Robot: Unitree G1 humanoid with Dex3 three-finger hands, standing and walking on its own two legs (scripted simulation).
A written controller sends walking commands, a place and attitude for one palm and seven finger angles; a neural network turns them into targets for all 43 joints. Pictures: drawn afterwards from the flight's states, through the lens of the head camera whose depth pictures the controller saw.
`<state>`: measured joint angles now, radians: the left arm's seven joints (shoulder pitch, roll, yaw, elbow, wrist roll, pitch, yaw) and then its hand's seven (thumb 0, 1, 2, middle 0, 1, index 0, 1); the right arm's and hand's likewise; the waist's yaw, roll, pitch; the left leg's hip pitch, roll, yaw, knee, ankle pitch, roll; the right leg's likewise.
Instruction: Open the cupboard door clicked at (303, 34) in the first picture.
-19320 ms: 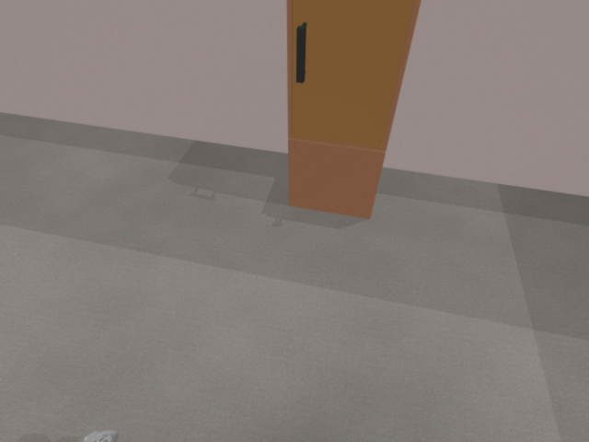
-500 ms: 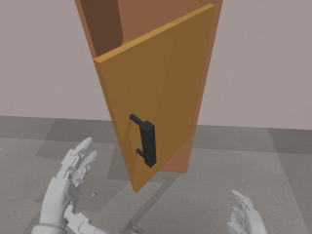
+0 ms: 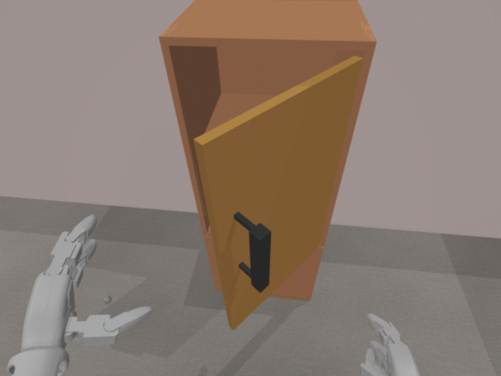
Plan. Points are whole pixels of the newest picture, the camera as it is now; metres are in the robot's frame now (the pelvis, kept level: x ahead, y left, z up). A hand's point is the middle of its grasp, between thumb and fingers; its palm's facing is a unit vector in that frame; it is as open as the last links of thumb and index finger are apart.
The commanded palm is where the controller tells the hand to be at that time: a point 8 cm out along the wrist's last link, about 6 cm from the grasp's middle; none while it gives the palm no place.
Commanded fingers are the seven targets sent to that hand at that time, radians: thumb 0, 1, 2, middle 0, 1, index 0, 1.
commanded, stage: draw the hand back to the body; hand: left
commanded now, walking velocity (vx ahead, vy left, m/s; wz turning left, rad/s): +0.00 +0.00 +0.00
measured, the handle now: (251, 253) +0.33 +0.04 +0.01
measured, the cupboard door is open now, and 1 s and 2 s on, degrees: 51 51 51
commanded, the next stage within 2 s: step back with the hand held close in 0.74 s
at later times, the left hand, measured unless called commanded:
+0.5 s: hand (50, 256) +0.20 +0.26 +0.18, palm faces +0.48 -0.79 -0.38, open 8.0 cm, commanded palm +0.15 +0.29 +0.18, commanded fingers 0.00 0.90 0.90 -0.20 -0.30 -0.20 -0.30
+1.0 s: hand (58, 256) +0.19 +0.25 +0.18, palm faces +0.45 -0.77 -0.44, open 7.5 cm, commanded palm +0.14 +0.28 +0.19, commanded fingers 0.00 0.90 0.90 -0.20 -0.30 -0.20 -0.30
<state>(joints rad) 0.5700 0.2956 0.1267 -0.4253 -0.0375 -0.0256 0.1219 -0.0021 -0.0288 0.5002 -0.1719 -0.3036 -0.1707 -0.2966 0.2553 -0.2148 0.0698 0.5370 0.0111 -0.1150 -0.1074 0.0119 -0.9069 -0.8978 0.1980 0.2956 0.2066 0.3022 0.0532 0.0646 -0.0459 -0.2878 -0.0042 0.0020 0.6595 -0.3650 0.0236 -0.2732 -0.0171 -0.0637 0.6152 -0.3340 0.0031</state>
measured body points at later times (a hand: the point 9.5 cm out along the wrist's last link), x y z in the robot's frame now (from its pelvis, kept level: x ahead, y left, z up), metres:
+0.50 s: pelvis +0.01 +0.00 +0.02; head -0.02 -0.03 +0.47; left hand +0.17 +0.30 +0.20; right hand +0.20 -0.22 -0.06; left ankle -0.01 +0.10 -0.72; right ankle +0.00 -0.12 -0.72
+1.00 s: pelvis -0.01 -0.02 +0.02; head -0.01 -0.04 +0.47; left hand +0.16 +0.28 +0.21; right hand +0.18 -0.25 -0.07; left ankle -0.01 +0.10 -0.72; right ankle +0.00 -0.12 -0.72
